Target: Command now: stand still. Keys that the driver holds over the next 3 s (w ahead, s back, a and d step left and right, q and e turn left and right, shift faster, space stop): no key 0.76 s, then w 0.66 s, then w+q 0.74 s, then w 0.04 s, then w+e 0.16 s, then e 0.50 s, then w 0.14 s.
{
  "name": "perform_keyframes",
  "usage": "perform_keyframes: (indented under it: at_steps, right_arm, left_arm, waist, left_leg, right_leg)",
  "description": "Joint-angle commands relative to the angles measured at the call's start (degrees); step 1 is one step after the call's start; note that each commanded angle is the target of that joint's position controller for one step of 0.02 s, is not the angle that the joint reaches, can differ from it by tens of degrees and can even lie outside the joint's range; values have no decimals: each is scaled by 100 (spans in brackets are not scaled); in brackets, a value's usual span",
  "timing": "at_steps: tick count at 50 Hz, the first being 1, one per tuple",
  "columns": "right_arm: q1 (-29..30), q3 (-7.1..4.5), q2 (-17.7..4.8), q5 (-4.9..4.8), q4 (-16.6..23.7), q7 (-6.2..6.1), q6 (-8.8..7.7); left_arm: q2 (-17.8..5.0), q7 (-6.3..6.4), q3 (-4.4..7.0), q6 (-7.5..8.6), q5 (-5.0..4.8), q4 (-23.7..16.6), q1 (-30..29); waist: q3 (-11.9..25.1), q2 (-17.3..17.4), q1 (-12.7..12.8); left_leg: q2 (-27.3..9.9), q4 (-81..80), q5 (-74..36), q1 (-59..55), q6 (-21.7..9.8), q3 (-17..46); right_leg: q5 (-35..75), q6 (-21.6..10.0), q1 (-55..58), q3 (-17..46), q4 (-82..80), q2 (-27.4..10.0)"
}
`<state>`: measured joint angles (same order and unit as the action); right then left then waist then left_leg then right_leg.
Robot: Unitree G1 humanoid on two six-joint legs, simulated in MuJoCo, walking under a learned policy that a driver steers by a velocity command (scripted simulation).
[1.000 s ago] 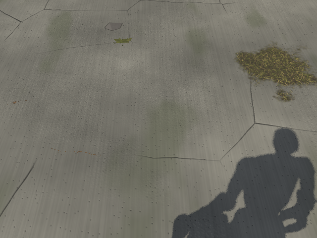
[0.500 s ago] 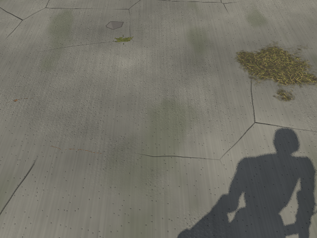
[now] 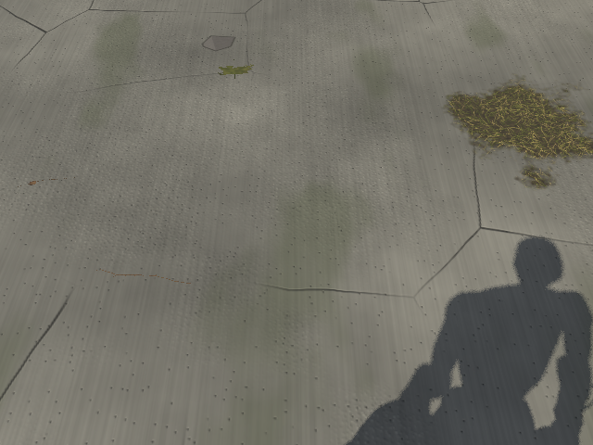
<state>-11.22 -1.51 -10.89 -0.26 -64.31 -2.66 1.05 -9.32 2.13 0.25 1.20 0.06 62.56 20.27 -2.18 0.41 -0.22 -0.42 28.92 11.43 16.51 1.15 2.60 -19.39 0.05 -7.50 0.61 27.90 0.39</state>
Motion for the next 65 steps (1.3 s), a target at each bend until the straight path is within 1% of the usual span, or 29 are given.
perform_keyframes:
  at_steps: [1, 38, 39, 40, 41, 42, 43, 44, 45, 46, 47, 48, 49, 50, 51, 52, 53, 54, 55, 56, 57, 58, 60, 61, 63, 65]
  right_arm:
    - [-185, -71, -537, -1, 122, -17, -32]
    - [-449, -47, -447, -15, 144, -32, -45]
    - [-544, -29, -375, -10, 89, -33, -40]
    - [-566, -40, -385, -32, 74, -36, -36]
    - [-570, -66, -426, -57, 80, -37, -49]
    - [-450, -75, -436, -57, 150, -23, -99]
    - [-242, -61, -355, -68, 263, 13, -193]
    - [-95, -33, -232, -93, 363, 71, -311]
    - [45, -24, -223, -107, 456, 126, -422]
    - [87, -30, -238, -140, 523, 177, -521]
    - [12, -37, -249, -179, 550, 217, -600]
    - [-317, -59, -249, -214, 457, 249, -658]
    - [-855, -117, -280, -207, 219, 264, -678]
    - [-1483, -225, -455, -164, -7, 273, -672]
    - [-2368, -395, -969, -150, -147, 255, -682]
    - [-3018, -452, -1421, -112, -180, 329, -741]
    - [-2413, -283, -970, -27, -63, 328, -819]
    - [-1816, -201, -709, -43, 147, 334, -853]
    - [-1432, -147, -626, -34, 284, 362, -846]
    - [-1301, -103, -550, -26, 345, 382, -816]
    - [-1374, -44, -386, -5, 325, 375, -767]
    - [-1558, -22, -360, 9, 285, 348, -729]
    - [-1835, -24, -508, 19, 240, 271, -681]
    - [-1863, -35, -624, 36, 268, 233, -665]
    - [-1794, -45, -753, 57, 366, 170, -626]
    - [-1857, -74, -875, 42, 425, 138, -611]
  left_arm:
    - [-480, 14, 73, 20, -2, -32, 548]
    - [-372, 15, 62, 35, -15, -34, 839]
    - [-322, 21, 54, 27, -18, 28, 958]
    - [-401, 37, 85, 9, -49, 35, 987]
    - [-570, 60, 138, -3, -79, -34, 914]
    - [-691, 76, 177, 5, -110, -100, 927]
    - [-839, 79, 227, 44, -147, -120, 1076]
    - [-1065, 71, 308, 102, -182, -156, 1081]
    - [-1163, 62, 358, 155, -193, -207, 990]
    - [-1089, 44, 350, 206, -166, -267, 868]
    - [-1015, 14, 339, 234, -168, -328, 723]
    - [-975, -17, 329, 228, -204, -389, 524]
    - [-959, -43, 322, 212, -220, -441, 412]
    - [-958, -56, 310, 236, -203, -524, 283]
    - [-673, -74, 221, 305, -176, -678, 73]
    - [-303, -61, 131, 432, -203, -882, 112]
    - [-517, -95, 186, 520, -300, -916, 49]
    - [-602, -155, 201, 570, -330, -945, -67]
    - [-637, -174, 232, 603, -277, -920, -105]
    - [-761, -180, 307, 611, -217, -925, -202]
    - [-877, -206, 378, 585, -187, -925, -258]
    - [-803, -240, 390, 545, -187, -918, -269]
    - [-596, -280, 357, 460, -168, -1015, -557]
    - [-525, -280, 328, 439, -161, -1145, -864]
    - [-452, -287, 262, 446, -142, -1425, -1544]
    - [-471, -328, 221, 472, -157, -1594, -2017]
  waist:
    - [-141, -47, 2]
    - [-207, -57, 12]
    - [-74, -91, 16]
    - [-170, -182, 28]
    - [-350, -356, 44]
    - [-599, -495, 108]
    - [-787, -731, 224]
    - [-971, -1070, 264]
    - [-1169, -1119, 272]
    - [-1265, -1057, 207]
    - [-1258, -1008, 100]
    - [-1142, -916, -115]
    - [-910, -753, -316]
    - [-600, -485, -541]
    - [-223, 749, -877]
    - [232, 1908, -925]
    - [-83, 1060, -542]
    - [-428, 619, -343]
    - [-442, 345, -201]
    - [-495, 268, -132]
    - [-432, 328, -108]
    - [-371, 426, -115]
    - [-396, 350, -141]
    - [-468, 302, -174]
    - [-611, 262, -268]
    - [-656, 368, -370]
  left_leg:
    - [-65, -319, -690, -643, -211, 20]
    - [-54, -256, -766, -620, -201, 8]
    - [29, -235, -185, -681, -200, -84]
    - [186, -79, 693, -547, -212, -240]
    - [345, 155, 1637, -234, -241, -407]
    - [382, 392, 2084, 187, -281, -463]
    - [380, 810, 1936, 611, -292, -542]
    - [297, 1385, 1409, 989, -304, -645]
    - [32, 1745, 1215, 1266, -385, -478]
    - [-117, 1781, 1346, 1448, -474, -391]
    - [-176, 1401, 1514, 1344, -553, -399]
    - [-108, 643, 1333, 672, -609, -530]
    - [160, 77, 874, -391, -565, -758]
    - [211, -82, 478, -1318, -540, -567]
    - [-816, -944, 1041, -2228, -948, 1168]
    - [-2050, -1992, 1582, -2849, -1721, 3802]
    - [-2287, -2035, 1830, -2443, -1770, 4036]
    - [-2083, -1980, 1607, -2071, -1585, 3202]
    - [-1780, -2051, 1211, -1857, -1386, 2428]
    - [-1536, -2098, 561, -1745, -1229, 1818]
    - [-1263, -2130, -30, -1689, -1079, 1259]
    - [-1137, -2125, -518, -1700, -1038, 942]
    - [-1104, -2161, -1142, -1701, -1111, 642]
    - [-1141, -2231, -1241, -1637, -1163, 592]
    - [-1123, -2345, -1263, -1435, -1191, 426]
    - [-1072, -2435, -1202, -1268, -1171, 245]
  right_leg:
    - [634, -73, -890, 64, -678, -103]
    - [665, -77, -909, 37, -658, -104]
    - [83, -106, -860, 4, -719, -66]
    - [-770, -207, -946, 59, -782, -59]
    - [-1702, -383, -1059, 263, -871, -157]
    - [-2454, -584, -1149, 630, -1086, -406]
    - [-2905, -831, -1052, 1210, -1409, -822]
    - [-3039, -1115, -911, 1914, -1750, -1384]
    - [-2851, -1343, -926, 2381, -1913, -1790]
    - [-2418, -1392, -827, 2447, -1893, -1900]
    - [-1968, -1291, -726, 2210, -1749, -1803]
    - [-1629, -1094, -872, 1774, -1504, -1557]
    - [-1197, -906, -1230, 1290, -1102, -1190]
    - [-216, -742, -1582, 866, -360, -834]
    - [422, -372, -2368, -10, 1683, -147]
    - [-988, -238, -3386, -9, 3448, 378]
    - [-934, -382, -3800, 586, 4469, -2]
    - [-366, -536, -3979, 627, 4721, -293]
    - [189, -608, -3885, 531, 4523, -525]
    - [539, -604, -3789, 421, 4185, -675]
    - [752, -565, -3570, 290, 3929, -751]
    - [871, -503, -3473, 161, 3767, -759]
    - [1038, -326, -3638, -16, 3422, -776]
    - [1161, -243, -3747, -50, 3085, -783]
    - [1522, -129, -3728, -117, 2164, -731]
    - [1898, -97, -3391, -266, 1402, -573]
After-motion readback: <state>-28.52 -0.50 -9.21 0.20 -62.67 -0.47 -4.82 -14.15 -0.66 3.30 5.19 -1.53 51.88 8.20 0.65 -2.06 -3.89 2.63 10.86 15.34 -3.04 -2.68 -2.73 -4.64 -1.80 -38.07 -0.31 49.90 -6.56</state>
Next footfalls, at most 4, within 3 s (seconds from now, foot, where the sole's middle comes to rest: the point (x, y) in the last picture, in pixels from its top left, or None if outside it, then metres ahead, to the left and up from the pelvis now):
1.48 right None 0.47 -0.12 -0.77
2.08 left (246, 349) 0.74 0.16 -0.77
2.58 right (280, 240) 1.09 0.08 -0.77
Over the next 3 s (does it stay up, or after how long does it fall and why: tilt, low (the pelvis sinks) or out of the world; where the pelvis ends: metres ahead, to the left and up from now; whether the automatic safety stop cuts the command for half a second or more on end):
stays up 0.97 0.15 0.00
